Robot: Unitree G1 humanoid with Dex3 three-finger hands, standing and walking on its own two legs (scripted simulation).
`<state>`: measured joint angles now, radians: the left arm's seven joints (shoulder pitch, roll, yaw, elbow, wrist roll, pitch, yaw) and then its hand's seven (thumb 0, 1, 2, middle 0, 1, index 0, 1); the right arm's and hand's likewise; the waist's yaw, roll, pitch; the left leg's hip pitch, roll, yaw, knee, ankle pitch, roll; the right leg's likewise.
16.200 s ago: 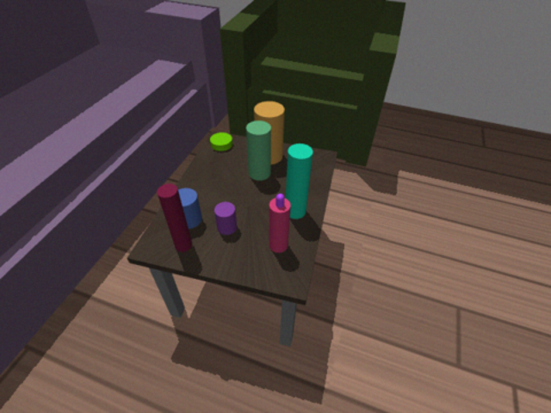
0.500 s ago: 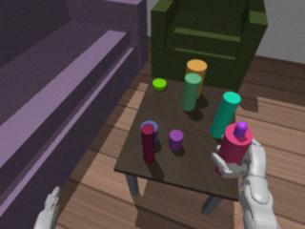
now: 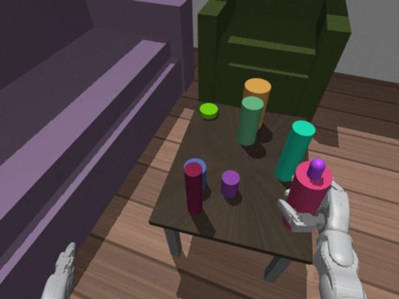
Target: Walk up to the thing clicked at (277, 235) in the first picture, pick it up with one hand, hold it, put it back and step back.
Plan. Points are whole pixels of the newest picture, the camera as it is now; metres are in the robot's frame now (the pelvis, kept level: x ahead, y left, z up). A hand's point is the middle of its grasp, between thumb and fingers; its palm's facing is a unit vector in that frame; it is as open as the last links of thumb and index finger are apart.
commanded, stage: hold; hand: right
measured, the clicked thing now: (305, 195) +0.33 -0.17 +0.06
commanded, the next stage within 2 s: crouch in 0.42 s
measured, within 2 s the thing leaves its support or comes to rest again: neither
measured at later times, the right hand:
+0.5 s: hand (299, 203) +0.33 -0.17 +0.04, palm faces +0.20 +0.98 +0.00, open 8.2 cm
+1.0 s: hand (292, 202) +0.38 -0.19 -0.05, palm faces +0.24 +0.97 +0.00, open 8.2 cm
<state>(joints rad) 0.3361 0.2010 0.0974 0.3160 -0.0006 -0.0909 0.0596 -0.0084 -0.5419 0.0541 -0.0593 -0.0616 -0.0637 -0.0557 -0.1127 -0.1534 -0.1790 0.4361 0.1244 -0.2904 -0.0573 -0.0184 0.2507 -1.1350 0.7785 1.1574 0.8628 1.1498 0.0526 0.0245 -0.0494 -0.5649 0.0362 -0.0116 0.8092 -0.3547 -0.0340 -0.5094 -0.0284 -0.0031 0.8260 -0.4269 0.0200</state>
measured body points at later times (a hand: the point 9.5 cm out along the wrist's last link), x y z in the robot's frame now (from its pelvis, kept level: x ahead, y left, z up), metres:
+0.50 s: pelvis -0.01 +0.00 +0.00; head +0.03 -0.01 +0.45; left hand +0.15 +0.27 -0.04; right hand +0.31 -0.22 +0.04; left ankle +0.03 +0.14 -0.70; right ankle -0.01 -0.13 -0.70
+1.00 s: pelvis -0.03 +0.00 -0.04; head +0.07 -0.03 +0.40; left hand +0.14 +0.27 -0.04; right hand +0.36 -0.24 -0.05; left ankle +0.03 +0.14 -0.70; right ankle -0.01 -0.13 -0.70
